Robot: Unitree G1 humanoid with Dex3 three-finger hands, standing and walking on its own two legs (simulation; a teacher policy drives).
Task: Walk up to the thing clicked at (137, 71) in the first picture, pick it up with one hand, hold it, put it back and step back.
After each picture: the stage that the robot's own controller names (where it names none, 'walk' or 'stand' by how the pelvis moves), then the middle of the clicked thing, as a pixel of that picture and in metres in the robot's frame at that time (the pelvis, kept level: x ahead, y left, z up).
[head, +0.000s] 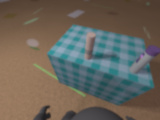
stand; (142, 61) +0.48 -0.38 +0.05
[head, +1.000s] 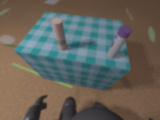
walk; (116, 44) +0.53 -0.16 +0.08
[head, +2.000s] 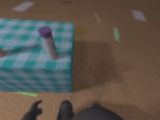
stand; (49, 45) +0.47 +0.30 +0.09
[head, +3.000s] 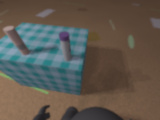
stand; (66, 48) +0.52 +0.21 +0.07
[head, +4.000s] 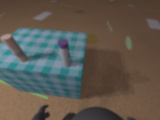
stand; (65, 54) +0.48 +0.21 +0.05
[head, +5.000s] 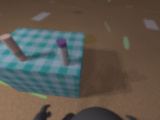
stand; (63, 53) +0.49 +0.22 +0.04
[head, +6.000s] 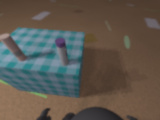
stand; (62, 53) +0.49 +0.23 +0.04
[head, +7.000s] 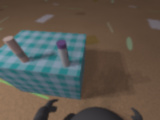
stand; (64, 55) +0.48 +0.23 +0.04
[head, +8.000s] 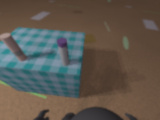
stand; (64, 53) +0.49 +0.23 +0.04
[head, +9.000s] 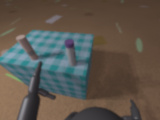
rise first; (71, 54) +0.50 +0.20 +0.05
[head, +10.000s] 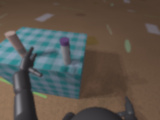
go down; (66, 52) +0.51 +0.20 +0.05
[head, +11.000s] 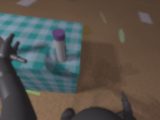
go down; (60, 48) +0.48 +0.20 +0.08
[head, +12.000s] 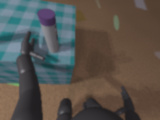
close in; (51, 35) +0.50 +0.21 +0.12
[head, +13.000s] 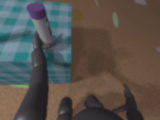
close; (44, 31) +0.53 +0.22 +0.14
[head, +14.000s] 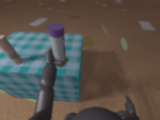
lift; (59, 48) +0.38 +0.18 +0.23
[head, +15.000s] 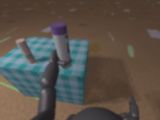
hold; (63, 48) +0.33 +0.17 +0.27
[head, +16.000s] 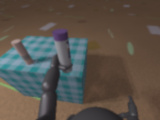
hold; (64, 53) +0.34 +0.16 +0.23
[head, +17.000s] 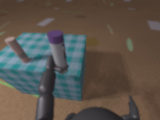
hold; (59, 55) +0.34 +0.18 +0.21
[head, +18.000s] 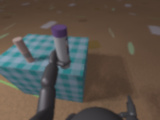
crouch; (62, 49) +0.35 +0.17 +0.24
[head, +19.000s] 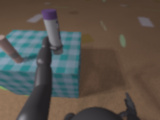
crouch; (54, 35) +0.47 +0.21 +0.25
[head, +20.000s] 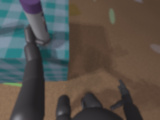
lower; (39, 26) +0.53 +0.22 +0.15
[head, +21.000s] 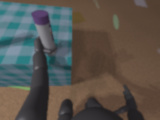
lower; (47, 36) +0.50 +0.22 +0.12
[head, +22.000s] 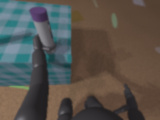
lower; (45, 34) +0.51 +0.22 +0.13
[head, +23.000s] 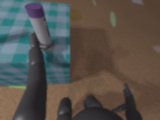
lower; (42, 32) +0.53 +0.23 +0.13
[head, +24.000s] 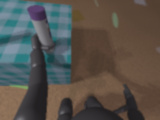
loosen; (44, 33) +0.52 +0.22 +0.13
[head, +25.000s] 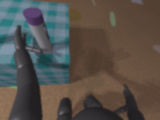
withdraw; (41, 35) +0.50 +0.23 +0.13
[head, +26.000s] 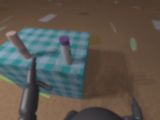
sink last; (66, 52) +0.49 +0.22 +0.08
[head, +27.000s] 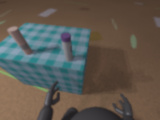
stand; (67, 48) +0.51 +0.22 +0.06
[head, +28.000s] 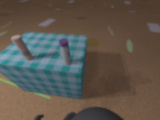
stand; (65, 53) +0.53 +0.22 +0.05
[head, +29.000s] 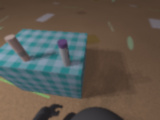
stand; (64, 54) +0.48 +0.22 +0.05
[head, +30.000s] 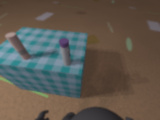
stand; (65, 53) +0.49 +0.22 +0.04
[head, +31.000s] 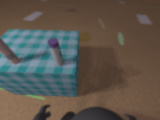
stand; (56, 54) +0.47 +0.27 +0.04
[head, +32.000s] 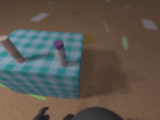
stand; (61, 55) +0.47 +0.24 +0.04
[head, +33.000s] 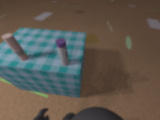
walk; (63, 53) +0.49 +0.23 +0.04
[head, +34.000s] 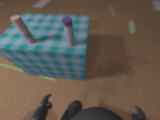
walk; (69, 34) +0.65 +0.21 +0.06
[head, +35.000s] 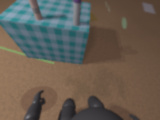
walk; (76, 12) +0.91 +0.16 +0.08
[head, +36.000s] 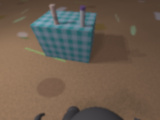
stand; (82, 17) +1.16 +0.19 +0.07
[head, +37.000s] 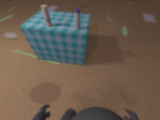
stand; (77, 19) +1.10 +0.20 +0.05
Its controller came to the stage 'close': yes
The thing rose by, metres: 0.21
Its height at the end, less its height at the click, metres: +0.00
